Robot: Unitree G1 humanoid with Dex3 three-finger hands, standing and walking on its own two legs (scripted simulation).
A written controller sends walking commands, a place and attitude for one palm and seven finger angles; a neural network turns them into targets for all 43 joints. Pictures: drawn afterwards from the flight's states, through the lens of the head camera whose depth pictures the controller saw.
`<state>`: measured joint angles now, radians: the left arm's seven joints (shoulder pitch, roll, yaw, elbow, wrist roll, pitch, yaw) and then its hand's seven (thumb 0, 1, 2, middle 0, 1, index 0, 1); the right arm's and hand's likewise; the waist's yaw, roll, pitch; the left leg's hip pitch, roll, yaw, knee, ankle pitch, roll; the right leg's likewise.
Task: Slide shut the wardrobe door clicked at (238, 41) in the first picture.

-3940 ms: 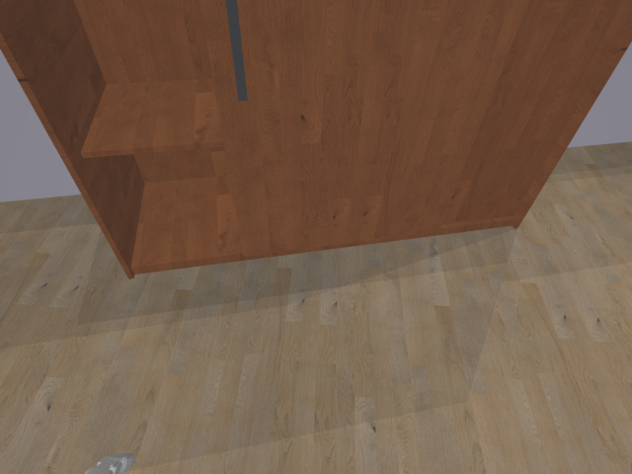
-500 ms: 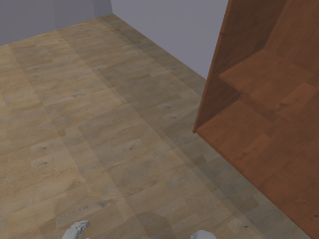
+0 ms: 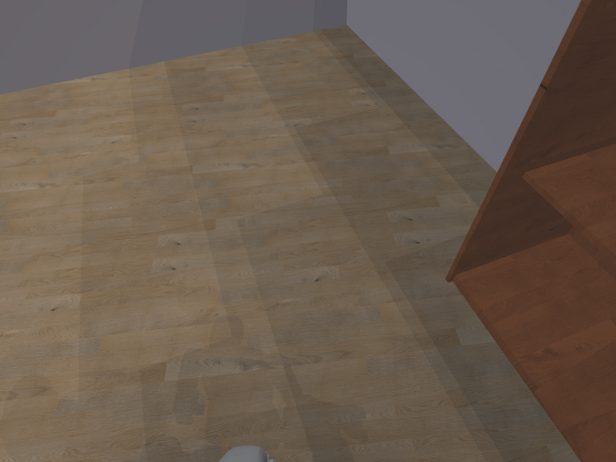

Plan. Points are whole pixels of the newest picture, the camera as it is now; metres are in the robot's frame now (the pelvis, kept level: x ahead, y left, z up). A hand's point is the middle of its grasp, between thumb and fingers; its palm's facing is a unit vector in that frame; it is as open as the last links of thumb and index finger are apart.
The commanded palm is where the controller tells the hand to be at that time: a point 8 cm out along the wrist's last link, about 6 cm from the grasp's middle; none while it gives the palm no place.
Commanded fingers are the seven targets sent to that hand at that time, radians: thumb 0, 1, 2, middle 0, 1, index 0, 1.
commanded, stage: walk to a spot facing it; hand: right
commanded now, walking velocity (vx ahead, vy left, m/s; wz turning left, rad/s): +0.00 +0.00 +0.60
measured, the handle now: out of the picture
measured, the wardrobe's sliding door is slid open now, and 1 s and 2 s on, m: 0.43 0.43 0.43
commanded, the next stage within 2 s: turn to face it in 1.02 s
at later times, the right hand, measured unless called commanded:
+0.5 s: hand out of the picture +0.13 -0.14 -0.16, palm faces -0.22 +0.95 -0.23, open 7.4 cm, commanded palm none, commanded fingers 0.00 -0.90 -0.90 0.20 0.30 0.20 0.30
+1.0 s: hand (355, 367) +0.30 -0.05 -0.18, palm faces -0.57 +0.80 -0.19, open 7.4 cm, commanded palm none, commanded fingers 0.00 -0.90 -0.90 0.20 0.30 0.20 0.30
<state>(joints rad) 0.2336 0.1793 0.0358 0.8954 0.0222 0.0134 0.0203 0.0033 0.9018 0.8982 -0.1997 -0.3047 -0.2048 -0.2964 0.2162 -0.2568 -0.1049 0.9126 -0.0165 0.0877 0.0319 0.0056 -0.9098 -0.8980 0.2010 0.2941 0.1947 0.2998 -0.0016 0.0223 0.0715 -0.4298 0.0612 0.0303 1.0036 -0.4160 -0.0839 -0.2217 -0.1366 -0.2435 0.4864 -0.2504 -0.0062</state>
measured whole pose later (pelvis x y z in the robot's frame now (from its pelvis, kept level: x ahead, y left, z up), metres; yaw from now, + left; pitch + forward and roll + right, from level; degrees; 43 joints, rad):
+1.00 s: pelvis +0.11 +0.06 -0.01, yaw +36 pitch +0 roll +1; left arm 0.38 0.16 0.04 1.00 0.02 -0.01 0.02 0.00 0.90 0.90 -0.20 -0.30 -0.20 -0.30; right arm 0.15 -0.22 -0.09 0.93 -0.02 0.05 0.04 0.01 -0.91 -0.90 0.20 0.29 0.19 0.30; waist 0.04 0.00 0.11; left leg -0.52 0.06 0.11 0.80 -0.28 -0.04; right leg -0.04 -0.15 -0.31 0.47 -0.42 0.05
